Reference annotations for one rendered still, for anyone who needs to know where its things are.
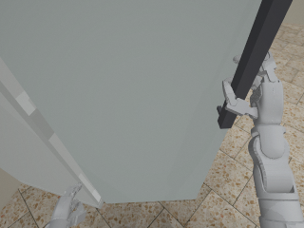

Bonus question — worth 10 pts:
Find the right robot forearm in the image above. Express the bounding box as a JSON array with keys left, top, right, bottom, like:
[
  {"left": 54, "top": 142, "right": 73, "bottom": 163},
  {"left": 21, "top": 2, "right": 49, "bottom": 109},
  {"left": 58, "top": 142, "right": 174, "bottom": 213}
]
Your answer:
[{"left": 248, "top": 123, "right": 304, "bottom": 228}]

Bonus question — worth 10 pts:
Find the left robot forearm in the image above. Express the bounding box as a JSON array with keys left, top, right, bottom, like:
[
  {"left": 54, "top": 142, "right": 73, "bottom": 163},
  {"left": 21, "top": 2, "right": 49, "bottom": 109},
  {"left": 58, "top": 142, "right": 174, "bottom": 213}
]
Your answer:
[{"left": 45, "top": 218, "right": 69, "bottom": 228}]

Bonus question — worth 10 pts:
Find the robot left hand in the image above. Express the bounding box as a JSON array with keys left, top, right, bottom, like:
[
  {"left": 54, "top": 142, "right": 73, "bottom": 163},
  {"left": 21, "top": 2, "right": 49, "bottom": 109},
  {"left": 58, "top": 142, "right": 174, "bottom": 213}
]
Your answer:
[{"left": 50, "top": 182, "right": 86, "bottom": 228}]

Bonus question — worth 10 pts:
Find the robot right hand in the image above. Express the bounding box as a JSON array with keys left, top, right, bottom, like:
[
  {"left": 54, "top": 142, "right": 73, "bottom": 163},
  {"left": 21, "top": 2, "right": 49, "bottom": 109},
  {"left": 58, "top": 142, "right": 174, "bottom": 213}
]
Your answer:
[{"left": 222, "top": 50, "right": 284, "bottom": 126}]

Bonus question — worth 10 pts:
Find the handle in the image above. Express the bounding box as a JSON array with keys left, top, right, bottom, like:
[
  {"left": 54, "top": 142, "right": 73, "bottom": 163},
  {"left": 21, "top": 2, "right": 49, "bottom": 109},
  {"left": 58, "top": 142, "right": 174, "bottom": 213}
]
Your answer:
[{"left": 217, "top": 0, "right": 293, "bottom": 129}]

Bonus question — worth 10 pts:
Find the fridge door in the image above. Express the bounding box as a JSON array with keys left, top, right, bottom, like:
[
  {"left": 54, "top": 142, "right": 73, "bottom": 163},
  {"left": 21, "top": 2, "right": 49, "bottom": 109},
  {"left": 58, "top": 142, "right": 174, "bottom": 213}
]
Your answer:
[{"left": 0, "top": 0, "right": 262, "bottom": 204}]

